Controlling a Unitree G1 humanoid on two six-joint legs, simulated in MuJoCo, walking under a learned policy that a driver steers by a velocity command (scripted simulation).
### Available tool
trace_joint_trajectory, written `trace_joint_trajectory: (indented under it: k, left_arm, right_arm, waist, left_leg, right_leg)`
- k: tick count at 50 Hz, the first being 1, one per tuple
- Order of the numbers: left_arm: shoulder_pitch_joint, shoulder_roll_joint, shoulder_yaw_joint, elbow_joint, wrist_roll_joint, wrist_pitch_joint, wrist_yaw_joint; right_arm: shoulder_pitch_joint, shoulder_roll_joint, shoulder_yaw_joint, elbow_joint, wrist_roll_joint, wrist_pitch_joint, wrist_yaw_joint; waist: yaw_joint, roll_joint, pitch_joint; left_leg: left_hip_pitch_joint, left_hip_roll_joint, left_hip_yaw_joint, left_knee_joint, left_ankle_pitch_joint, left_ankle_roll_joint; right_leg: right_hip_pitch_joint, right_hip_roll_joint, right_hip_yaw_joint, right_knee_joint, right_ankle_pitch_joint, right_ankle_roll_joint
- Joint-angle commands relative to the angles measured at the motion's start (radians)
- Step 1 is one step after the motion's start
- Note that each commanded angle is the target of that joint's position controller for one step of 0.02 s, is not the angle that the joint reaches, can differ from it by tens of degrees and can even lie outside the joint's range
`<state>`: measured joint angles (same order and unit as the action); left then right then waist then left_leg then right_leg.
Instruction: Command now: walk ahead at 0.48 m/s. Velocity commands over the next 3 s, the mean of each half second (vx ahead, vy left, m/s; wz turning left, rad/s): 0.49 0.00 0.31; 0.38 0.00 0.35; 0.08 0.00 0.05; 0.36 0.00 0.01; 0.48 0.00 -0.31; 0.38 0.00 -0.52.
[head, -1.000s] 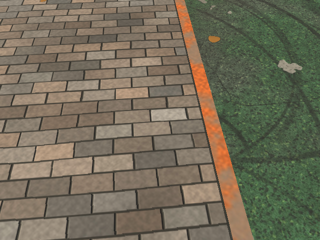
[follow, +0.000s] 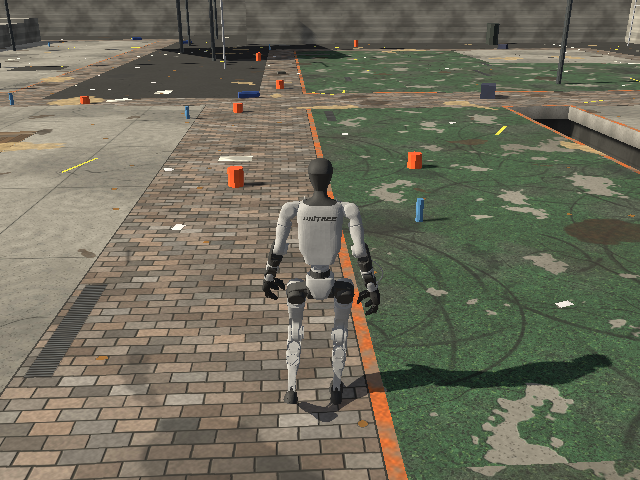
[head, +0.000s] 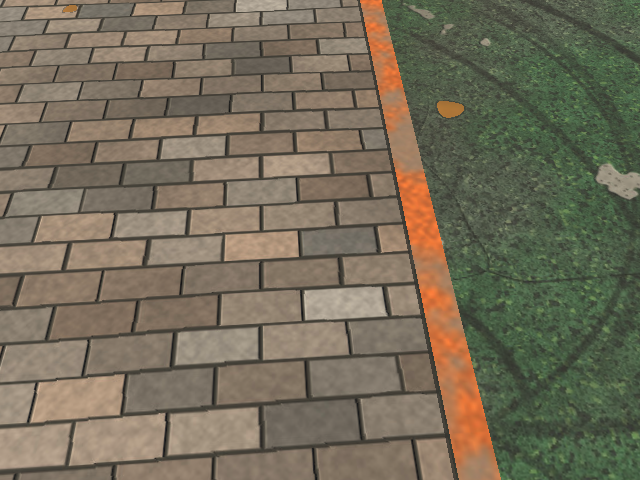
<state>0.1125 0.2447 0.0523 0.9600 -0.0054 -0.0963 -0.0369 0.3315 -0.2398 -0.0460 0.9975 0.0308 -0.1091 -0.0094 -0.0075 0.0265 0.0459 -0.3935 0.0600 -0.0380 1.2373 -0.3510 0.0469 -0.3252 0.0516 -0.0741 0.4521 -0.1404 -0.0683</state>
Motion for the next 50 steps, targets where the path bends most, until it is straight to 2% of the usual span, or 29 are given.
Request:
trace_joint_trajectory:
  k: [1, 3, 5, 10, 15, 16, 18, 19, 20, 21, 22, 23, 24, 25, 26, 27, 30, 32, 35, 38, 41, 43, 44, 45, 46, 47, 48, 49, 50]
  left_arm:
    - [0.008, 0.062, 0.004, -0.021, 0.01, -0.021, -0.006]
    - [0.041, 0.094, 0.008, -0.001, 0.01, -0.026, 0.007]
    - [0.08, 0.124, 0.015, 0.012, 0.016, -0.027, 0.025]
    - [0.159, 0.152, 0.016, 0.024, 0.008, -0.024, 0.046]
    - [0.243, 0.166, 0.023, 0.05, -0.003, 0.006, 0.049]
    - [0.24, 0.175, 0.026, 0.047, -0.004, 0.016, 0.05]
    - [0.208, 0.205, 0.035, 0.024, -0.003, 0.033, 0.056]
    - [0.191, 0.209, 0.036, 0.012, 0.0, 0.045, 0.061]
    - [0.195, 0.192, 0.028, -0.006, 0.006, 0.05, 0.068]
    - [0.273, 0.101, -0.004, -0.051, 0.027, 0.029, 0.059]
    - [0.266, 0.063, -0.024, -0.069, 0.02, -0.018, 0.04]
    - [0.156, 0.159, 0.004, -0.095, -0.022, -0.054, 0.025]
    - [0.092, 0.165, 0.003, -0.117, -0.036, -0.07, 0.024]
    - [0.077, 0.156, 0.006, -0.114, -0.021, -0.071, 0.031]
    - [0.083, 0.166, 0.017, -0.109, -0.004, -0.059, 0.039]
    - [0.097, 0.158, 0.021, -0.114, 0.002, -0.043, 0.039]
    - [0.074, 0.12, 0.02, -0.143, 0.021, -0.013, 0.046]
    - [-0.013, 0.108, 0.016, -0.176, 0.024, -0.01, 0.049]
    - [-0.101, 0.078, 0.003, -0.198, 0.015, -0.019, 0.037]
    - [-0.164, 0.094, 0.003, -0.228, 0.013, -0.03, 0.025]
    - [-0.144, 0.13, 0.015, -0.233, 0.025, -0.046, 0.013]
    - [-0.029, 0.153, 0.026, -0.199, 0.034, -0.055, 0.014]
    - [0.062, 0.197, 0.035, -0.185, 0.05, -0.06, 0.017]
    - [0.155, 0.246, 0.043, -0.177, 0.067, -0.053, 0.021]
    - [0.216, 0.184, 0.032, -0.145, 0.033, -0.03, 0.015]
    - [0.193, 0.159, 0.024, -0.154, 0.001, -0.014, 0.009]
    - [0.113, 0.145, 0.019, -0.17, 0.0, 0.0, 0.012]
    - [0.035, 0.11, 0.002, -0.181, 0.012, 0.009, 0.014]
    - [-0.021, 0.087, -0.009, -0.186, 0.021, 0.014, 0.016]
  right_arm:
    - [0.069, -0.046, -0.023, -0.049, -0.006, 0.009, -0.012]
    - [0.025, -0.05, -0.027, -0.075, -0.009, 0.025, -0.015]
    - [-0.061, -0.068, -0.031, -0.108, -0.017, 0.029, -0.014]
    - [-0.247, -0.044, -0.014, -0.168, -0.012, 0.02, 0.015]
    - [-0.37, -0.049, -0.004, -0.245, -0.007, 0.021, 0.052]
    - [-0.374, -0.056, -0.006, -0.259, -0.007, 0.021, 0.06]
    - [-0.31, -0.097, -0.024, -0.27, -0.009, 0.024, 0.072]
    - [-0.186, -0.133, -0.046, -0.246, -0.007, 0.026, 0.073]
    - [-0.014, -0.203, -0.083, -0.204, -0.004, 0.03, 0.063]
    - [0.108, -0.33, -0.118, -0.193, -0.012, 0.037, 0.046]
    - [0.107, -0.309, -0.103, -0.207, -0.008, 0.033, 0.047]
    - [0.094, -0.233, -0.081, -0.209, -0.02, 0.03, 0.044]
    - [0.033, -0.191, -0.071, -0.222, -0.02, 0.026, 0.038]
    - [-0.043, -0.165, -0.062, -0.242, -0.022, 0.025, 0.039]
    - [-0.098, -0.136, -0.053, -0.262, -0.029, 0.024, 0.037]
    - [-0.121, -0.13, -0.049, -0.275, -0.035, 0.024, 0.036]
    - [-0.093, -0.171, -0.06, -0.277, -0.022, 0.02, 0.021]
    - [-0.059, -0.191, -0.067, -0.273, -0.017, 0.023, 0.006]
    - [-0.018, -0.179, -0.063, -0.258, -0.015, 0.028, -0.003]
    - [0.034, -0.168, -0.058, -0.223, -0.017, 0.031, -0.003]
    - [0.049, -0.16, -0.054, -0.21, -0.024, 0.047, -0.014]
    - [0.01, -0.154, -0.05, -0.222, -0.026, 0.055, -0.019]
    - [0.006, -0.131, -0.04, -0.241, -0.035, 0.054, -0.018]
    - [0.122, -0.086, -0.022, -0.237, -0.039, 0.046, -0.017]
    - [0.235, -0.084, -0.015, -0.205, -0.024, 0.046, -0.011]
    - [0.195, -0.172, -0.034, -0.202, -0.009, 0.055, -0.007]
    - [0.087, -0.187, -0.041, -0.223, -0.003, 0.072, -0.012]
    - [0.024, -0.176, -0.041, -0.235, -0.013, 0.091, -0.019]
    - [0.002, -0.16, -0.043, -0.243, -0.025, 0.111, -0.027]
  waist:
    - [-0.025, -0.094, -0.052]
    - [-0.036, -0.094, -0.009]
    - [-0.019, -0.078, 0.014]
    - [0.045, -0.057, 0.023]
    - [0.08, -0.043, 0.05]
    - [0.073, -0.052, 0.046]
    - [0.022, -0.095, -0.018]
    - [-0.048, -0.1, -0.09]
    - [-0.122, -0.069, -0.184]
    - [-0.105, 0.138, -0.327]
    - [-0.078, 0.211, -0.445]
    - [-0.113, 0.144, -0.366]
    - [-0.096, 0.084, -0.25]
    - [-0.049, -0.017, -0.17]
    - [-0.01, -0.027, -0.131]
    - [0.017, -0.01, -0.114]
    - [0.032, 0.003, -0.082]
    - [0.008, 0.009, -0.057]
    - [-0.038, 0.049, -0.05]
    - [-0.066, 0.065, -0.025]
    - [-0.051, 0.078, -0.059]
    - [0.016, 0.081, -0.112]
    - [0.048, 0.037, -0.21]
    - [0.037, -0.135, -0.353]
    - [0.037, -0.309, -0.499]
    - [0.052, -0.193, -0.438]
    - [0.049, -0.12, -0.306]
    - [0.03, -0.071, -0.204]
    - [0.0, -0.08, -0.156]
  left_leg:
    - [-0.145, 0.102, -0.042, -0.022, 0.067, 0.01]
    - [-0.189, 0.114, -0.03, -0.096, 0.116, -0.01]
    - [-0.272, 0.123, -0.032, -0.202, 0.229, -0.03]
    - [-0.247, 0.067, 0.019, -0.516, 0.475, -0.021]
    - [-0.337, 0.039, 0.038, -0.633, 0.38, 0.016]
    - [-0.33, 0.027, 0.055, -0.642, 0.325, 0.029]
    - [-0.197, -0.034, 0.119, -0.639, 0.216, 0.064]
    - [-0.032, -0.082, 0.149, -0.662, 0.215, 0.088]
    - [0.233, -0.093, 0.099, -0.685, 0.248, 0.129]
    - [0.635, 0.161, -0.348, -0.702, 0.198, 0.28]
    - [0.819, 0.308, -0.82, -0.916, 0.089, 0.402]
    - [0.786, 0.269, -0.707, -0.939, 0.078, 0.331]
    - [0.652, 0.227, -0.547, -0.936, 0.15, 0.287]
    - [0.481, 0.186, -0.43, -0.951, 0.254, 0.261]
    - [0.353, 0.153, -0.351, -0.974, 0.342, 0.242]
    - [0.274, 0.131, -0.325, -0.998, 0.376, 0.24]
    - [0.171, 0.098, -0.247, -1.033, 0.466, 0.252]
    - [0.148, 0.069, -0.21, -1.036, 0.445, 0.23]
    - [0.133, 0.031, -0.152, -1.029, 0.354, 0.177]
    - [0.184, 0.053, -0.172, -0.982, 0.41, 0.154]
    - [0.318, 0.086, -0.217, -0.852, 0.567, 0.123]
    - [0.346, 0.05, -0.212, -0.718, 0.704, 0.085]
    - [0.279, -0.008, -0.185, -0.565, 0.625, 0.046]
    - [0.025, -0.106, -0.141, -0.263, 0.229, -0.021]
    - [-0.106, -0.161, -0.13, -0.037, -0.35, -0.068]
    - [-0.167, -0.119, -0.177, 0.038, -0.348, -0.076]
    - [-0.217, -0.084, -0.135, 0.058, -0.286, -0.088]
    - [-0.208, -0.047, -0.102, -0.011, -0.234, -0.094]
    - [-0.147, -0.006, -0.092, -0.103, -0.191, -0.094]
  right_leg:
    - [0.089, -0.267, 0.3, -0.317, -0.006, -0.174]
    - [0.046, -0.263, 0.239, -0.358, 0.024, -0.186]
    - [0.074, -0.267, 0.195, -0.376, 0.062, -0.183]
    - [0.152, -0.241, 0.049, -0.38, 0.141, -0.125]
    - [0.401, -0.314, 0.0, -0.296, 0.217, -0.098]
    - [0.435, -0.325, -0.011, -0.257, 0.292, -0.088]
    - [0.459, -0.326, -0.049, -0.103, 0.638, -0.062]
    - [0.433, -0.305, -0.082, 0.07, 0.781, -0.04]
    - [0.295, -0.262, -0.108, 0.314, 0.729, -0.003]
    - [-0.104, -0.145, -0.117, 0.716, 0.278, 0.061]
    - [-0.372, 0.023, 0.077, 0.939, -0.413, 0.081]
    - [-0.486, -0.05, 0.183, 0.98, -0.368, 0.046]
    - [-0.504, -0.098, 0.168, 0.929, -0.283, 0.025]
    - [-0.45, -0.139, 0.159, 0.831, -0.22, 0.027]
    - [-0.366, -0.169, 0.159, 0.745, -0.186, 0.034]
    - [-0.308, -0.178, 0.161, 0.704, -0.173, 0.044]
    - [-0.287, -0.162, 0.133, 0.553, -0.089, 0.096]
    - [-0.295, -0.14, 0.125, 0.387, 0.041, 0.119]
    - [-0.215, -0.101, 0.102, 0.157, 0.255, 0.116]
    - [-0.19, -0.079, 0.101, 0.07, 0.319, 0.092]
    - [-0.172, -0.059, 0.109, 0.013, 0.25, 0.048]
    - [-0.028, -0.044, 0.082, -0.055, 0.302, 0.009]
    - [0.174, -0.134, 0.145, -0.005, 0.6, -0.032]
    - [0.522, -0.353, 0.358, 0.084, 0.941, -0.176]
    - [0.658, -0.493, 0.575, 0.061, 0.934, -0.297]
    - [0.574, -0.463, 0.592, 0.01, 0.652, -0.275]
    - [0.443, -0.42, 0.516, -0.032, 0.448, -0.227]
    - [0.282, -0.372, 0.44, -0.083, 0.341, -0.2]
    - [0.155, -0.339, 0.388, -0.123, 0.271, -0.176]
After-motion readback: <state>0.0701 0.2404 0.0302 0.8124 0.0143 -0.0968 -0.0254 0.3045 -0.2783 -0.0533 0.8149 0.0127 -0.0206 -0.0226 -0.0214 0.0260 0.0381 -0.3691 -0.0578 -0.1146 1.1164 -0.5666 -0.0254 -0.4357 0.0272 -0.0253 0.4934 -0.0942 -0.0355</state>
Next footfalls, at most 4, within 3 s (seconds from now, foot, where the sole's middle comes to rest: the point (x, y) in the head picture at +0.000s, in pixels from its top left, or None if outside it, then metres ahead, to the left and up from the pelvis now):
0.40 left None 0.41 0.17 -0.77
0.88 right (311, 361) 0.74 0.05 -0.77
1.20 left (208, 413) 0.61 0.27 -0.77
2.06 left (167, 283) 0.96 0.42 -0.77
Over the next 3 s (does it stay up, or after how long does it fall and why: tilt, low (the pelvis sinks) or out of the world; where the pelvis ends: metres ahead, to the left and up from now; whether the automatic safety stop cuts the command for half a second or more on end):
stays up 1.30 0.32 0.01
